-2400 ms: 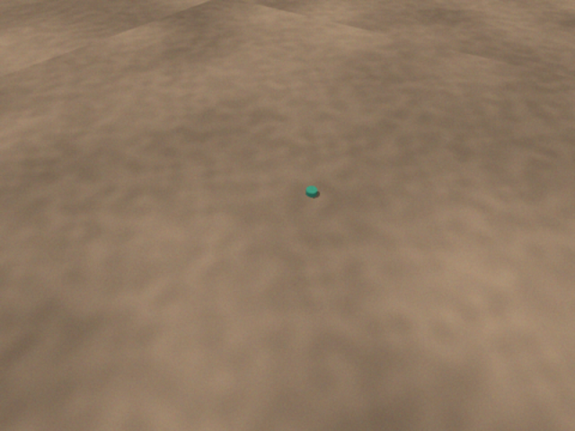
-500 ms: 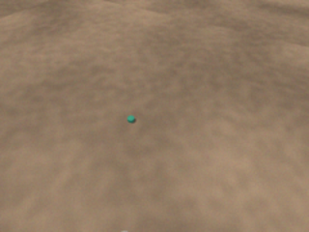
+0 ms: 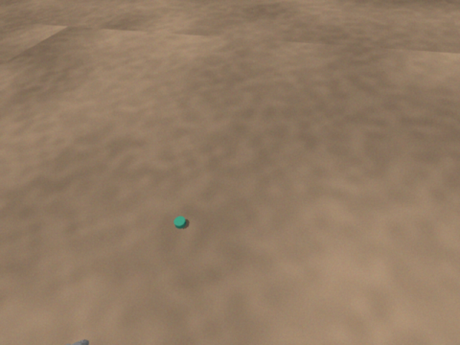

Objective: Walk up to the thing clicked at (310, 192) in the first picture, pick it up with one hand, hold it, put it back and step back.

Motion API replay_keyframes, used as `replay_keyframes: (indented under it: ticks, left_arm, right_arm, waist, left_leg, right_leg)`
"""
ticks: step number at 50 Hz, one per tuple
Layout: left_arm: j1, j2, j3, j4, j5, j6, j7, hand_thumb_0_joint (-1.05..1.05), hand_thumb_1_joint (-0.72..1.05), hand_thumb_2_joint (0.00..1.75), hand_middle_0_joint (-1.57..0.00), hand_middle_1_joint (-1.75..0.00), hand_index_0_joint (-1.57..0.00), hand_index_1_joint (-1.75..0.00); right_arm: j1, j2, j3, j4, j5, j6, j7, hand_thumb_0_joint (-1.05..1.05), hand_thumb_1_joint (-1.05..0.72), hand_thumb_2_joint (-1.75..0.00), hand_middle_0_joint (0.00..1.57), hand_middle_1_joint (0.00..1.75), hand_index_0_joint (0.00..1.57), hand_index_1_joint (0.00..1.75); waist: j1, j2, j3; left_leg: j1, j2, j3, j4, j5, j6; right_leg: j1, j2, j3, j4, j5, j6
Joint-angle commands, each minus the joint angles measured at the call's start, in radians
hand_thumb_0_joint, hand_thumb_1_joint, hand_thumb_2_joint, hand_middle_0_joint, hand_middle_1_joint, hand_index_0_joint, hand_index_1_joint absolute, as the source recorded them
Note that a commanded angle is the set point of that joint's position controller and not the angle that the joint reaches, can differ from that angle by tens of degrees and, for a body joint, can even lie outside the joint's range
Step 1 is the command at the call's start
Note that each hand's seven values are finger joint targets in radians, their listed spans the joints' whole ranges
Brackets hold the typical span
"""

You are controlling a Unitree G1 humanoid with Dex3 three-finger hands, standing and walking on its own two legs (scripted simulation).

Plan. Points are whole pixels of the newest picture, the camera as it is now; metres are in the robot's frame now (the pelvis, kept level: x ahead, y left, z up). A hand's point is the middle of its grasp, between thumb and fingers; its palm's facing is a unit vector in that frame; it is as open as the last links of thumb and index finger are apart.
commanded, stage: walk up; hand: left
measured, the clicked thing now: (180, 222) +0.84 +0.32 -0.74
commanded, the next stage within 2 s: none
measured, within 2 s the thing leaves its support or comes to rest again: neither
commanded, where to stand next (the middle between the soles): +0.46 +0.07 m, yaw +1 degrees
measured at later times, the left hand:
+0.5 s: hand (74, 338) +0.20 +0.34 -0.14, palm faces -0.02 -0.93 -0.36, open 7.4 cm
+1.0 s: hand (109, 236) +0.41 +0.31 -0.10, palm faces -0.01 -0.91 -0.42, open 7.4 cm
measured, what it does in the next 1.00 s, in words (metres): walks ahead: left foot, then right foot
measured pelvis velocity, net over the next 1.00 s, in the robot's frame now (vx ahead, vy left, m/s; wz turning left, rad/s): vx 0.32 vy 0.04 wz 0.00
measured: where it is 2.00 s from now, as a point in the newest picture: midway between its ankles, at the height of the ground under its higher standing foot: (232, 317)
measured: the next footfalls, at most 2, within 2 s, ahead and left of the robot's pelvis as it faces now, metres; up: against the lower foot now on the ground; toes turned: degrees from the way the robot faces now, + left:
left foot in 0.38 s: +0.27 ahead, +0.17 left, +0.00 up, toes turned +5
right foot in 0.84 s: +0.39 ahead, -0.07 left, +0.00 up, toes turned -1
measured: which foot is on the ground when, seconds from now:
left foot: up 0.00-0.36, down 0.38-0.88, up 0.90-1.00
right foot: down 0.00-0.42, up 0.44-0.82, down 0.84-1.00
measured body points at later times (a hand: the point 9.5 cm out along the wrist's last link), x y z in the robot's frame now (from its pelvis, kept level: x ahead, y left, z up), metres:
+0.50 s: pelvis +0.18 +0.06 +0.01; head +0.19 +0.09 +0.46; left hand +0.20 +0.39 -0.12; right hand +0.27 -0.26 -0.08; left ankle +0.23 +0.17 -0.72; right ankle +0.12 -0.09 -0.65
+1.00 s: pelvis +0.32 +0.04 +0.01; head +0.35 +0.01 +0.46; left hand +0.41 +0.36 -0.07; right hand +0.38 -0.27 -0.12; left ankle +0.30 +0.18 -0.65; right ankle +0.39 -0.07 -0.72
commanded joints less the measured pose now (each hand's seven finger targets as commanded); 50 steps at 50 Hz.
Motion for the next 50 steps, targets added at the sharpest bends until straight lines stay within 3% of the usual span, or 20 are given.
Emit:
replay_keyframes:
  ticks: [1,2,6,10,13,16,18,19,20,21,22,26,34,39,41,42,43,44,45,50]
  left_arm:
    - [0.098,0.304,0.089,-0.048,-0.02,-0.015,0.039,0.0,0.9,0.9,-0.2,-0.3,-0.2,-0.3]
    - [0.086,0.286,0.081,-0.046,-0.021,-0.018,0.04,0.0,0.9,0.9,-0.2,-0.3,-0.2,-0.3]
    - [0.084,0.271,0.075,-0.066,-0.01,-0.033,0.039,0.0,0.9,0.9,-0.2,-0.3,-0.2,-0.3]
    - [0.095,0.294,0.086,-0.079,0.005,-0.034,0.036,0.0,0.9,0.9,-0.2,-0.3,-0.2,-0.3]
    - [0.138,0.297,0.086,-0.068,0.005,-0.031,0.033,0.0,0.9,0.9,-0.2,-0.3,-0.2,-0.3]
    - [0.107,0.308,0.082,-0.069,0.0,-0.025,0.034,0.0,0.9,0.9,-0.2,-0.3,-0.2,-0.3]
    - [0.093,0.286,0.069,-0.074,0.003,-0.017,0.036,0.0,0.9,0.9,-0.2,-0.3,-0.2,-0.3]
    - [0.145,0.234,0.048,-0.075,0.002,-0.013,0.035,0.0,0.9,0.9,-0.2,-0.3,-0.2,-0.3]
    - [0.195,0.153,0.022,-0.086,-0.008,-0.012,0.033,0.0,0.9,0.9,-0.2,-0.3,-0.2,-0.3]
    - [0.198,0.202,0.038,-0.069,-0.009,-0.001,0.043,0.0,0.9,0.9,-0.2,-0.3,-0.2,-0.3]
    - [0.16,0.268,0.048,-0.049,0.003,0.008,0.055,0.0,0.9,0.9,-0.2,-0.3,-0.2,-0.3]
    - [0.19,0.234,0.043,-0.007,-0.018,0.015,0.034,0.0,0.9,0.9,-0.2,-0.3,-0.2,-0.3]
    - [0.051,0.203,0.049,-0.04,0.005,0.024,0.007,0.0,0.9,0.9,-0.2,-0.3,-0.2,-0.3]
    - [0.057,0.179,0.051,-0.03,0.006,0.0,0.013,0.0,0.9,0.9,-0.2,-0.3,-0.2,-0.3]
    - [0.15,0.201,0.062,0.001,0.008,-0.011,0.026,0.0,0.9,0.9,-0.2,-0.3,-0.2,-0.3]
    - [0.222,0.24,0.077,0.013,0.012,-0.019,0.036,0.0,0.9,0.9,-0.2,-0.3,-0.2,-0.3]
    - [0.254,0.316,0.097,0.007,0.02,-0.025,0.051,0.0,0.9,0.9,-0.2,-0.3,-0.2,-0.3]
    - [0.218,0.341,0.094,-0.016,0.008,-0.019,0.053,0.0,0.9,0.9,-0.2,-0.3,-0.2,-0.3]
    - [0.175,0.358,0.093,-0.023,-0.001,-0.01,0.052,0.0,0.9,0.9,-0.2,-0.3,-0.2,-0.3]
    - [0.076,0.255,0.053,-0.04,-0.003,-0.001,0.064,0.0,0.9,0.9,-0.2,-0.3,-0.2,-0.3]
  right_arm:
    - [0.011,-0.204,-0.056,-0.078,0.016,-0.034,-0.01,0.0,-0.9,-0.9,0.2,0.3,0.2,0.3]
    - [0.036,-0.186,-0.054,-0.066,0.014,-0.026,-0.005,0.0,-0.9,-0.9,0.2,0.3,0.2,0.3]
    - [0.035,-0.173,-0.065,-0.065,-0.003,-0.013,0.015,0.0,-0.9,-0.9,0.2,0.3,0.2,0.3]
    - [-0.079,-0.165,-0.071,-0.095,-0.019,-0.015,0.033,0.0,-0.9,-0.9,0.2,0.3,0.2,0.3]
    - [-0.149,-0.152,-0.07,-0.117,-0.022,-0.033,0.039,0.0,-0.9,-0.9,0.2,0.3,0.2,0.3]
    - [-0.126,-0.153,-0.073,-0.101,-0.021,-0.046,0.04,0.0,-0.9,-0.9,0.2,0.3,0.2,0.3]
    - [-0.004,-0.171,-0.084,-0.061,-0.024,-0.054,0.031,0.0,-0.9,-0.9,0.2,0.3,0.2,0.3]
    - [0.079,-0.222,-0.101,-0.035,-0.026,-0.062,0.02,0.0,-0.9,-0.9,0.2,0.3,0.2,0.3]
    - [0.137,-0.307,-0.126,-0.043,-0.039,-0.067,0.008,0.0,-0.9,-0.9,0.2,0.3,0.2,0.3]
    - [0.112,-0.341,-0.127,-0.074,-0.016,-0.068,0.003,0.0,-0.9,-0.9,0.2,0.3,0.2,0.3]
    - [0.081,-0.334,-0.13,-0.072,0.004,-0.063,0.004,0.0,-0.9,-0.9,0.2,0.3,0.2,0.3]
    - [-0.012,-0.224,-0.076,-0.096,0.009,-0.071,-0.009,0.0,-0.9,-0.9,0.2,0.3,0.2,0.3]
    - [0.004,-0.249,-0.087,-0.118,-0.003,-0.069,-0.008,0.0,-0.9,-0.9,0.2,0.3,0.2,0.3]
    - [-0.004,-0.223,-0.077,-0.134,-0.004,-0.054,-0.007,0.0,-0.9,-0.9,0.2,0.3,0.2,0.3]
    - [-0.014,-0.199,-0.067,-0.15,0.004,-0.043,-0.008,0.0,-0.9,-0.9,0.2,0.3,0.2,0.3]
    - [0.013,-0.153,-0.049,-0.156,0.008,-0.044,-0.008,0.0,-0.9,-0.9,0.2,0.3,0.2,0.3]
    - [0.052,-0.089,-0.024,-0.167,0.014,-0.044,-0.012,0.0,-0.9,-0.9,0.2,0.3,0.2,0.3]
    - [0.06,-0.12,-0.029,-0.147,0.009,-0.028,-0.019,0.0,-0.9,-0.9,0.2,0.3,0.2,0.3]
    - [0.04,-0.195,-0.051,-0.127,-0.001,-0.017,-0.033,0.0,-0.9,-0.9,0.2,0.3,0.2,0.3]
    - [0.049,-0.154,-0.046,-0.061,0.008,-0.002,-0.023,0.0,-0.9,-0.9,0.2,0.3,0.2,0.3]
  waist:
    - [0.048,-0.183,-0.044]
    - [0.025,-0.198,-0.031]
    - [0.013,-0.195,-0.042]
    - [0.043,-0.173,-0.008]
    - [0.075,-0.175,-0.006]
    - [0.038,-0.173,-0.046]
    - [-0.035,-0.105,-0.107]
    - [-0.065,0.05,-0.17]
    - [-0.079,0.278,-0.203]
    - [-0.07,0.214,-0.168]
    - [-0.06,0.142,-0.118]
    - [0.011,0.058,-0.028]
    - [-0.026,0.097,0.02]
    - [-0.008,0.058,-0.041]
    - [0.046,-0.03,-0.106]
    - [0.082,-0.139,-0.17]
    - [0.086,-0.325,-0.243]
    - [0.076,-0.307,-0.169]
    - [0.073,-0.269,-0.131]
    - [0.012,-0.226,-0.065]
  left_leg:
    - [-0.349,0.042,-0.113,0.129,0.101,0.021]
    - [-0.304,0.042,-0.111,0.071,0.145,0.018]
    - [-0.287,0.028,-0.08,-0.035,0.251,-0.016]
    - [-0.293,0.064,-0.053,-0.24,0.271,-0.038]
    - [-0.253,0.06,-0.031,-0.394,0.302,-0.03]
    - [-0.109,0.037,0.006,-0.465,0.31,-0.007]
    - [0.09,-0.016,0.043,-0.534,0.311,0.013]
    - [0.247,0.0,-0.012,-0.585,0.226,0.044]
    - [0.374,0.225,-0.372,-0.67,0.092,0.117]
    - [0.373,0.374,-0.678,-0.801,0.015,0.211]
    - [0.312,0.403,-0.685,-0.779,0.023,0.266]
    - [0.092,0.199,-0.215,-0.752,0.457,0.127]
    - [0.063,0.214,-0.151,-0.806,0.322,0.211]
    - [0.071,0.183,-0.095,-0.637,0.589,0.171]
    - [0.021,0.146,-0.063,-0.464,0.582,0.13]
    - [-0.022,0.085,-0.014,-0.279,0.528,0.099]
    - [-0.171,0.0,0.039,-0.055,0.296,0.043]
    - [-0.327,-0.083,0.007,0.007,-0.035,0.017]
    - [-0.331,-0.031,-0.048,0.074,-0.109,0.018]
    - [-0.218,-0.006,-0.067,-0.021,0.089,-0.007]
  right_leg:
    - [0.26,-0.277,0.419,-0.4,0.039,-0.174]
    - [0.21,-0.229,0.339,-0.4,0.091,-0.129]
    - [0.18,-0.2,0.223,-0.434,0.102,-0.165]
    - [0.146,-0.228,0.202,-0.468,-0.146,-0.188]
    - [0.19,-0.222,0.178,-0.408,-0.045,-0.177]
    - [0.161,-0.23,0.151,-0.332,0.039,-0.158]
    - [0.107,-0.18,0.092,-0.143,0.155,-0.118]
    - [0.036,-0.108,0.023,0.098,0.201,-0.086]
    - [-0.182,-0.009,-0.028,0.367,-0.028,-0.021]
    - [-0.316,0.07,0.02,0.455,-0.285,-0.011]
    - [-0.329,-0.004,0.096,0.522,-0.297,-0.02]
    - [-0.177,-0.052,0.132,0.397,-0.098,-0.005]
    - [-0.145,-0.082,0.047,0.088,0.008,0.04]
    - [0.036,-0.012,-0.003,-0.099,0.077,0.014]
    - [0.245,0.021,-0.014,-0.209,0.118,-0.003]
    - [0.37,-0.012,0.042,-0.26,0.1,-0.03]
    - [0.483,-0.247,0.371,-0.298,0.137,-0.095]
    - [0.461,-0.387,0.617,-0.39,0.091,-0.19]
    - [0.388,-0.437,0.681,-0.365,0.068,-0.28]
    - [0.162,-0.209,0.232,-0.344,0.276,-0.168]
